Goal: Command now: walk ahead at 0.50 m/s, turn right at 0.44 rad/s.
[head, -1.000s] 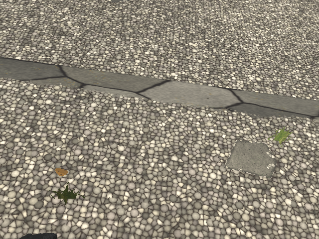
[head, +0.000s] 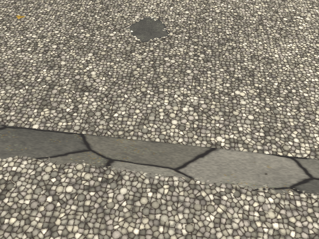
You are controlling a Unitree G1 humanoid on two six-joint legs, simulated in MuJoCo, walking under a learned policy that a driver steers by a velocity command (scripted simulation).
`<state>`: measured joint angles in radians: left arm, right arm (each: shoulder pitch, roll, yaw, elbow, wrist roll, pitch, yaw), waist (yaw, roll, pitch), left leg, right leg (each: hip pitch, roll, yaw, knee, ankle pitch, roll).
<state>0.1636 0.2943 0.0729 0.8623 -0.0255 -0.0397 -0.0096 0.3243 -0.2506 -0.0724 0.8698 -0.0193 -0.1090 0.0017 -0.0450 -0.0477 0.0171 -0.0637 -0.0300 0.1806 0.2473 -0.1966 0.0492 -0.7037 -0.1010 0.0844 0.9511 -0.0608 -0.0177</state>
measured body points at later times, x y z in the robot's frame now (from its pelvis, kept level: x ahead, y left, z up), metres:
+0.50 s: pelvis +0.28 -0.08 +0.00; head +0.31 -0.10 +0.45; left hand +0.43 +0.17 -0.11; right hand +0.38 -0.39 -0.10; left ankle +0.42 +0.09 -0.67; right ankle +0.26 -0.14 -0.75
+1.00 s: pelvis +0.51 -0.10 -0.01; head +0.55 -0.11 +0.44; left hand +0.78 +0.06 -0.11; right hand +0.48 -0.38 -0.13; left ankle +0.60 -0.03 -0.75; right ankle +0.47 -0.25 -0.72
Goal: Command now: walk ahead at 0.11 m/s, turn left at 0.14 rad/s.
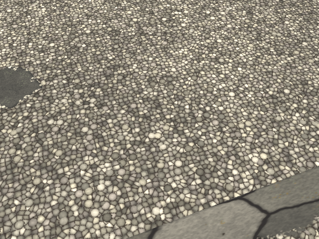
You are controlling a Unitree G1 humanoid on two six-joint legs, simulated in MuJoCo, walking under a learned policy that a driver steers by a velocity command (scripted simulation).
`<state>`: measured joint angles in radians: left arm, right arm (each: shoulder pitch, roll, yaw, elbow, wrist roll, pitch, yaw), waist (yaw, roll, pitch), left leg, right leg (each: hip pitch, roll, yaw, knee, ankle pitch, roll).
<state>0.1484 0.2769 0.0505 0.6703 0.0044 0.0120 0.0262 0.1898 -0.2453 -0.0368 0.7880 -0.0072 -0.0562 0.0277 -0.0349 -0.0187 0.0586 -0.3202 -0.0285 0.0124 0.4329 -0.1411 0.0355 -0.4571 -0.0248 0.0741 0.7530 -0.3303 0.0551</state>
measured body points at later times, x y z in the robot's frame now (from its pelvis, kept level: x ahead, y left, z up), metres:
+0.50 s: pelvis +0.03 +0.03 -0.01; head +0.06 +0.07 +0.44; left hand +0.11 +0.35 -0.12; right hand +0.24 -0.20 -0.09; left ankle +0.02 +0.12 -0.74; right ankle +0.04 -0.13 -0.67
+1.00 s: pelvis +0.05 +0.01 +0.00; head +0.08 +0.01 +0.45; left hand +0.04 +0.32 -0.09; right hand +0.33 -0.15 -0.10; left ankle +0.00 +0.11 -0.71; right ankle +0.11 -0.09 -0.74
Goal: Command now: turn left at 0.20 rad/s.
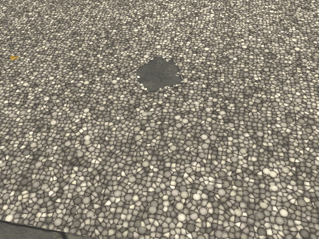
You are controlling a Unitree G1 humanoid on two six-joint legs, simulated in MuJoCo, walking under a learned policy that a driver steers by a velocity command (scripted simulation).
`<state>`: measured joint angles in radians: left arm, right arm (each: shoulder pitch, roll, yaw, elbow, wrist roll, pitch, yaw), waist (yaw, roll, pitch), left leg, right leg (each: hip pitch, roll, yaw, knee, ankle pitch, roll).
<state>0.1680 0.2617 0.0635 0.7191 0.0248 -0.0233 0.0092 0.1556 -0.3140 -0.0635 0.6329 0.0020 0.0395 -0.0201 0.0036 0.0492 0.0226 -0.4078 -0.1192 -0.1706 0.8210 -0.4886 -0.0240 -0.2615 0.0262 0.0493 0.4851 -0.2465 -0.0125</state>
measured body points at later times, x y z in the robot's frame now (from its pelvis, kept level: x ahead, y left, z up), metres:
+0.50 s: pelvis -0.01 +0.03 +0.00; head +0.00 +0.04 +0.45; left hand +0.10 +0.30 -0.12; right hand +0.12 -0.21 -0.11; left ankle -0.03 +0.15 -0.74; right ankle +0.01 -0.12 -0.74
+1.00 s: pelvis +0.00 +0.03 +0.00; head +0.00 +0.03 +0.45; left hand +0.04 +0.30 -0.15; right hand +0.07 -0.22 -0.14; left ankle -0.03 +0.15 -0.74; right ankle +0.01 -0.12 -0.74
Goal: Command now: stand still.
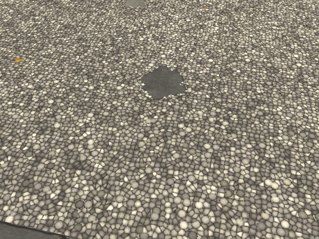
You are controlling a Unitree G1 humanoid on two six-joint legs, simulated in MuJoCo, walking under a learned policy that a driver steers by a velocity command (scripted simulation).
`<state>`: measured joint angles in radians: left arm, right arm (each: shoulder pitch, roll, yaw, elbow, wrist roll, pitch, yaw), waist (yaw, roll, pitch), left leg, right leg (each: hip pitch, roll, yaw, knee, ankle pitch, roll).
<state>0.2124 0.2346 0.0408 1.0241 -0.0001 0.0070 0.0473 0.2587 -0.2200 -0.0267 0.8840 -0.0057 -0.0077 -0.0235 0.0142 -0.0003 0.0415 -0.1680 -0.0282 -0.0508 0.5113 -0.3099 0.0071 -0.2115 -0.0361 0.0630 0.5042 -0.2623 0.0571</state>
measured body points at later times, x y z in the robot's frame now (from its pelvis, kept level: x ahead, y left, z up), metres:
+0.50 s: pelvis +0.07 -0.04 +0.01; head +0.07 -0.06 +0.46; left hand +0.03 +0.21 -0.13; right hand +0.14 -0.31 -0.14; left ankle +0.03 +0.10 -0.66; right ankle +0.02 -0.13 -0.74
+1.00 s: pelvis +0.33 +0.01 +0.00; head +0.36 +0.02 +0.45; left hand +0.38 +0.28 -0.14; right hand +0.43 -0.25 -0.12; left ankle +0.38 +0.10 -0.74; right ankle +0.26 -0.14 -0.64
